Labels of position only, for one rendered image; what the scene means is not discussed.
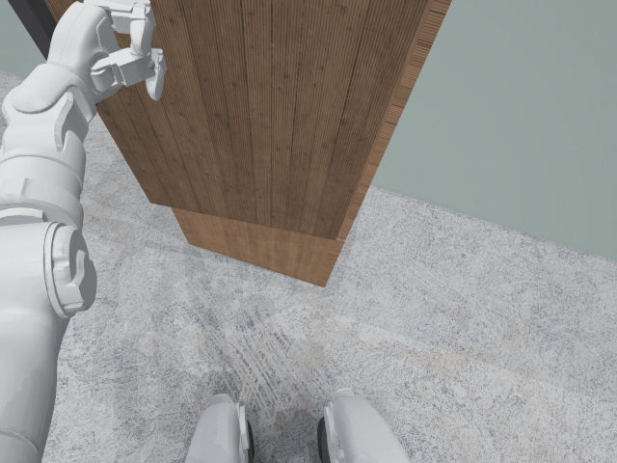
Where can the robot left forearm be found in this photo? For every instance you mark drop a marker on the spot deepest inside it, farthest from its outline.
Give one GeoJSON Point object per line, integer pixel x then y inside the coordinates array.
{"type": "Point", "coordinates": [42, 158]}

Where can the robot thigh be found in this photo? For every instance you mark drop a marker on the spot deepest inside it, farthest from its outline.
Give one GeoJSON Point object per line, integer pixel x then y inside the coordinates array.
{"type": "Point", "coordinates": [222, 432]}
{"type": "Point", "coordinates": [353, 425]}

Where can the left robot hand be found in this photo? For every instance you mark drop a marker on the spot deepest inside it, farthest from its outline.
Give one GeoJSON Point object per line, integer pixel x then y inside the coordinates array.
{"type": "Point", "coordinates": [84, 43]}

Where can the right robot thigh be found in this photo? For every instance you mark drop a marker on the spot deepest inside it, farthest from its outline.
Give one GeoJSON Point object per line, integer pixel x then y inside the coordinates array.
{"type": "Point", "coordinates": [353, 425]}

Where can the handle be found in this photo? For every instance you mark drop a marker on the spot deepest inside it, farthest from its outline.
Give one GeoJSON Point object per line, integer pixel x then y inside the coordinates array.
{"type": "Point", "coordinates": [38, 21]}

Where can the left robot upper arm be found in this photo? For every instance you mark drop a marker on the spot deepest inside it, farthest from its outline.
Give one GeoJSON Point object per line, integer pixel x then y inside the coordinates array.
{"type": "Point", "coordinates": [46, 277]}

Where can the cupboard door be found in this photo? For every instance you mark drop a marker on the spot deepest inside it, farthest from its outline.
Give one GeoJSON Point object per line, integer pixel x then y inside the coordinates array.
{"type": "Point", "coordinates": [269, 108]}

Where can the left robot thigh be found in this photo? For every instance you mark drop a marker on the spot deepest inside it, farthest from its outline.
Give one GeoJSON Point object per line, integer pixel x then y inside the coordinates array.
{"type": "Point", "coordinates": [222, 432]}

